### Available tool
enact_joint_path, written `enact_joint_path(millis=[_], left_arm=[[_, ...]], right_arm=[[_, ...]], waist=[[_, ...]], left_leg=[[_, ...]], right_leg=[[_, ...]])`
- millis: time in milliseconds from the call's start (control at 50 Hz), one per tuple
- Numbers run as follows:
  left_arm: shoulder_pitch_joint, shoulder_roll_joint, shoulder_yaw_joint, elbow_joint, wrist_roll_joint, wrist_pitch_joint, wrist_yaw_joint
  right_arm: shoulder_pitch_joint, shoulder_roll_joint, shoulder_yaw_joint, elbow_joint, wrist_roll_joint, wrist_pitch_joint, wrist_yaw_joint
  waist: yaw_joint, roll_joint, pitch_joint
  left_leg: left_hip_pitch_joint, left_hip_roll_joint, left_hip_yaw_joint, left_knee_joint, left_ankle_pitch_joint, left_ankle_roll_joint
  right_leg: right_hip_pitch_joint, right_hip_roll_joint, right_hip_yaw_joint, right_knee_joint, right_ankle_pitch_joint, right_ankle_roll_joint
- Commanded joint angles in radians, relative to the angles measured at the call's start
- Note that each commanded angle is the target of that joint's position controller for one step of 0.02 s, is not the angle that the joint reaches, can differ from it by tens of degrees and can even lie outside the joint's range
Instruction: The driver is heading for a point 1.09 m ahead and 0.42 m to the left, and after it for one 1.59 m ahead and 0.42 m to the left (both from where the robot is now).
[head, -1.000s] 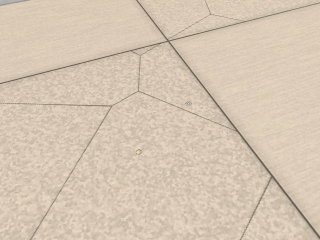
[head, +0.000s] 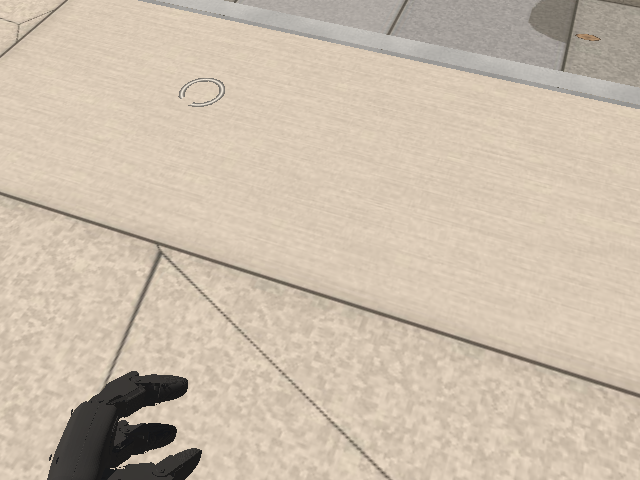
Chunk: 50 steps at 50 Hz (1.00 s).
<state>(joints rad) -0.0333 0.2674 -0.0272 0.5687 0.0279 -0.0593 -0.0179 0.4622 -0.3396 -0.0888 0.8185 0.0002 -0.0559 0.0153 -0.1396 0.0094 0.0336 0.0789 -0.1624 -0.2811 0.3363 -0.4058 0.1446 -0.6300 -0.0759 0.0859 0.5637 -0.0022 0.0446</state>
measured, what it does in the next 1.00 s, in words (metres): walks ahead, turning left: right foot, then left foot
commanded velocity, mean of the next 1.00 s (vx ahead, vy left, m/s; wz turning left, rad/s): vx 1.00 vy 0.00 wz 0.79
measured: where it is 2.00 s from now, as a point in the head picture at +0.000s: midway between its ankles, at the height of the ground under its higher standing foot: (58, 224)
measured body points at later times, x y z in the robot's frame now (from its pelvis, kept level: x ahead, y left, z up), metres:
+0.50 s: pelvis +0.42 +0.03 -0.03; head +0.45 +0.04 +0.42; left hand +0.23 +0.23 -0.15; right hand +0.77 -0.04 -0.07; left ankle +0.54 +0.11 -0.72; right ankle +0.22 -0.18 -0.69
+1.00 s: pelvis +0.84 +0.25 -0.01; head +0.86 +0.28 +0.44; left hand +0.79 +0.56 -0.10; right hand +1.05 +0.05 -0.13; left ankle +0.60 +0.15 -0.62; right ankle +0.99 +0.24 -0.73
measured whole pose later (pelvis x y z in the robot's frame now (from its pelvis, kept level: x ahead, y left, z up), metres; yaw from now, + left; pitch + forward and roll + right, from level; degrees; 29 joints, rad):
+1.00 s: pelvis +0.84 +0.25 -0.01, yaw +45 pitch +1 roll -2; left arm 0.13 0.28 0.02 0.66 0.04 -0.06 -0.01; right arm 0.40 -0.33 -0.04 0.87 -0.01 -0.08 0.00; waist -0.04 0.02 0.04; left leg -0.10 -0.12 -0.13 1.14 -0.34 0.12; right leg -0.48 0.01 -0.06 0.64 -0.18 -0.03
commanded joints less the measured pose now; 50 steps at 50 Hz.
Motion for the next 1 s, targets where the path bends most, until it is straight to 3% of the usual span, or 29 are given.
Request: enact_joint_path(millis=[20, 40, 60, 80, 100, 140, 220, 300, 360, 400, 440, 480, 500, 520, 540, 560, 580, 600, 640, 720, 780, 840, 880, 900, 920, 940, 960, 980, 1000], left_arm=[[0.265, 0.201, 0.083, 0.015, -0.007, -0.017, 0.03], [0.482, 0.252, 0.107, 0.06, 0.005, -0.021, 0.051], [0.625, 0.321, 0.125, 0.084, 0.045, -0.027, 0.066], [0.483, 0.358, 0.136, 0.063, 0.043, -0.02, 0.053], [0.341, 0.234, 0.12, 0.033, 0.035, -0.013, 0.046], [0.31, 0.14, 0.097, 0.063, 0.03, -0.007, 0.038], [0.399, 0.096, 0.084, 0.174, -0.005, -0.043, 0.019], [0.36, 0.114, 0.086, 0.195, 0.003, -0.068, 0.012], [0.443, 0.14, 0.091, 0.238, 0.003, -0.067, 0.019], [0.477, 0.173, 0.096, 0.247, 0.004, -0.059, 0.028], [0.494, 0.232, 0.109, 0.244, 0.003, -0.035, 0.045], [0.421, 0.281, 0.125, 0.213, 0.01, 0.001, 0.052], [0.387, 0.268, 0.124, 0.193, 0.014, 0.01, 0.043], [0.371, 0.154, 0.102, 0.159, 0.025, 0.007, 0.023], [0.39, 0.147, 0.092, 0.026, 0.0, -0.015, 0.021], [0.285, 0.179, 0.085, 0.008, 0.005, -0.045, 0.021], [0.27, 0.169, 0.077, 0.013, -0.001, -0.058, 0.021], [0.256, 0.159, 0.072, 0.019, 0.01, -0.054, 0.024], [0.325, 0.145, 0.065, 0.054, 0.043, -0.009, 0.023], [0.139, 0.064, 0.033, -0.019, 0.033, 0.012, -0.004], [0.05, 0.047, 0.025, -0.028, 0.006, 0.001, -0.021], [0.0, 0.078, 0.035, -0.038, -0.001, -0.002, -0.014], [0.072, 0.134, 0.062, -0.017, 0.011, -0.006, 0.001], [0.206, 0.171, 0.082, 0.022, 0.002, -0.008, 0.01], [0.423, 0.2, 0.1, 0.08, -0.001, -0.006, 0.025], [0.639, 0.266, 0.124, 0.124, 0.015, -0.001, 0.046], [0.604, 0.346, 0.145, 0.138, 0.032, -0.003, 0.032], [0.495, 0.251, 0.135, 0.117, 0.021, 0.001, 0.01], [0.426, 0.183, 0.122, 0.119, 0.012, -0.005, 0.006]], right_arm=[[-0.122, -0.228, -0.053, -0.08, -0.009, -0.015, -0.004], [-0.166, -0.187, -0.041, -0.094, -0.014, -0.026, 0.0], [-0.16, -0.008, 0.006, -0.138, -0.005, -0.036, -0.006], [-0.061, -0.001, 0.029, -0.193, 0.026, -0.03, -0.006], [-0.129, -0.069, 0.024, -0.151, -0.006, -0.007, -0.012], [-0.219, -0.086, 0.018, -0.151, -0.032, 0.016, 0.017], [-0.317, -0.01, 0.045, -0.227, -0.038, 0.06, 0.06], [-0.441, -0.024, 0.056, -0.292, -0.028, 0.067, 0.071], [-0.558, -0.016, 0.068, -0.318, -0.033, 0.063, 0.092], [-0.576, -0.007, 0.072, -0.31, -0.03, 0.058, 0.094], [-0.489, -0.035, 0.061, -0.28, -0.029, 0.055, 0.078], [-0.165, -0.109, 0.021, -0.185, -0.024, 0.048, 0.053], [0.026, -0.152, -0.013, -0.113, -0.022, 0.043, 0.028], [-0.048, -0.222, -0.044, -0.107, 0.007, 0.057, 0.003], [-0.098, -0.322, -0.058, -0.168, -0.035, 0.075, 0.006], [-0.046, -0.278, -0.059, -0.173, -0.032, 0.077, -0.008], [-0.068, -0.229, -0.049, -0.14, -0.025, 0.066, -0.017], [-0.092, -0.193, -0.038, -0.12, -0.023, 0.047, -0.021], [-0.158, -0.129, -0.008, -0.124, -0.021, 0.01, -0.032], [-0.123, -0.095, 0.007, -0.085, -0.012, -0.036, -0.015], [-0.067, -0.1, 0.004, -0.053, 0.009, -0.053, 0.001], [-0.005, -0.133, 0.001, -0.017, 0.006, -0.052, -0.004], [0.005, -0.171, -0.004, 0.005, -0.008, -0.047, -0.017], [-0.008, -0.197, -0.009, 0.009, -0.026, -0.039, -0.023], [-0.066, -0.201, -0.009, 0.006, -0.04, -0.032, -0.026], [-0.095, -0.122, 0.011, -0.015, -0.05, -0.037, -0.028], [0.029, 0.006, 0.04, -0.065, 0.017, -0.05, -0.012], [-0.037, -0.057, 0.045, -0.051, -0.009, -0.05, -0.023], [-0.137, -0.072, 0.043, -0.061, -0.013, -0.046, -0.018]], waist=[[0.237, 0.011, -0.17], [0.346, -0.008, -0.267], [0.347, -0.256, -0.368], [0.207, -0.476, -0.421], [0.199, -0.246, -0.243], [0.19, -0.056, -0.089], [0.153, -0.096, 0.003], [0.119, -0.083, 0.062], [0.155, -0.038, 0.124], [0.15, -0.046, 0.104], [0.086, -0.11, 0.019], [-0.077, -0.144, -0.135], [-0.143, -0.089, -0.208], [-0.038, 0.156, -0.145], [0.036, 0.228, -0.311], [-0.014, 0.017, -0.296], [0.039, -0.055, -0.134], [0.097, -0.11, -0.047], [0.185, -0.123, -0.002], [0.155, -0.054, 0.083], [0.092, -0.022, 0.066], [0.056, 0.016, 0.06], [0.102, 0.038, -0.019], [0.172, 0.06, -0.101], [0.302, 0.053, -0.186], [0.392, -0.02, -0.304], [0.251, -0.44, -0.436], [0.251, -0.232, -0.318], [0.239, -0.09, -0.184]], left_leg=[[-0.242, 0.146, -0.113, 0.297, 0.84, 0.014], [-0.383, 0.104, -0.072, 0.576, 0.745, -0.006], [-0.639, 0.01, 0.027, 0.921, 0.002, -0.012], [-0.825, 0.016, 0.111, 1.077, -0.102, -0.016], [-0.881, 0.111, 0.141, 1.115, 0.027, -0.017], [-0.839, 0.188, 0.187, 1.023, 0.116, -0.039], [-0.876, 0.26, 0.203, 0.982, 0.177, -0.057], [-0.866, 0.258, 0.255, 0.811, 0.359, -0.06], [-0.806, 0.224, 0.386, 0.573, 0.412, -0.021], [-0.7, 0.158, 0.47, 0.464, 0.391, 0.022], [-0.576, 0.087, 0.5, 0.429, 0.303, 0.053], [-0.233, 0.04, 0.448, 0.406, 0.192, 0.103], [0.053, 0.042, 0.362, 0.316, 0.166, 0.136], [0.173, 0.19, 0.103, 0.271, 0.132, 0.167], [0.434, 0.392, -0.455, 0.099, 0.091, 0.379], [0.379, 0.421, -0.534, -0.04, 0.018, 0.352], [0.199, 0.403, -0.473, -0.089, 0.055, 0.315], [0.031, 0.354, -0.383, -0.097, 0.153, 0.279], [-0.199, 0.284, -0.214, -0.1, 0.281, 0.241], [-0.424, 0.181, -0.047, -0.199, 0.356, 0.186], [-0.412, 0.172, 0.015, -0.242, 0.527, 0.121], [-0.181, 0.234, 0.025, -0.185, 0.796, 0.088], [-0.029, 0.259, 0.038, -0.022, 1.138, 0.048], [-0.006, 0.265, 0.047, 0.142, 1.237, 0.03], [-0.109, 0.241, 0.081, 0.397, 1.186, 0.015], [-0.305, 0.183, 0.13, 0.77, 0.909, 0.006], [-0.641, -0.024, 0.171, 1.144, 0.036, -0.055], [-0.792, 0.051, 0.124, 1.185, 0.035, -0.028], [-0.82, 0.118, 0.128, 1.143, 0.111, -0.029]], right_leg=[[0.593, 0.095, -0.069, -0.032, -0.141, -0.025], [0.84, 0.013, -0.014, 0.005, -0.271, -0.045], [1.065, -0.276, 0.34, -0.09, -0.681, -0.079], [1.036, -0.42, 0.892, -0.338, -0.861, -0.153], [0.873, -0.365, 0.77, -0.342, -0.957, -0.173], [0.661, -0.269, 0.398, -0.319, -0.605, -0.146], [0.552, -0.214, 0.069, -0.377, -0.249, -0.107], [0.497, -0.166, -0.187, -0.445, -0.012, -0.091], [0.553, -0.13, -0.316, -0.473, 0.187, -0.063], [0.628, -0.127, -0.377, -0.404, 0.605, -0.04], [0.722, -0.161, -0.382, -0.225, 1.027, -0.032], [0.651, -0.207, -0.347, 0.184, 1.135, -0.063], [0.457, -0.177, -0.338, 0.516, 0.835, -0.065], [0.137, 0.024, -0.325, 0.882, -0.296, -0.039], [-0.227, 0.119, -0.139, 1.147, -0.505, 0.004], [-0.29, 0.056, -0.007, 1.084, -0.417, -0.005], [-0.269, 0.012, 0.0, 0.957, -0.373, -0.012], [-0.196, -0.021, -0.003, 0.849, -0.378, -0.007], [-0.047, -0.063, -0.012, 0.73, -0.405, 0.013], [0.048, -0.087, -0.086, 0.364, -0.186, 0.021], [0.21, -0.036, -0.126, 0.124, 0.17, -0.029], [0.181, 0.007, -0.143, 0.011, 0.161, -0.08], [0.262, 0.082, -0.16, -0.016, 0.009, -0.113], [0.387, 0.115, -0.155, -0.003, -0.094, -0.127], [0.613, 0.092, -0.144, -0.014, -0.136, -0.142], [0.86, -0.067, 0.025, 0.04, -0.406, -0.164], [1.056, -0.333, 0.683, -0.201, -0.635, -0.305], [0.987, -0.302, 0.764, -0.284, -0.683, -0.313], [0.852, -0.28, 0.577, -0.275, -0.615, -0.307]])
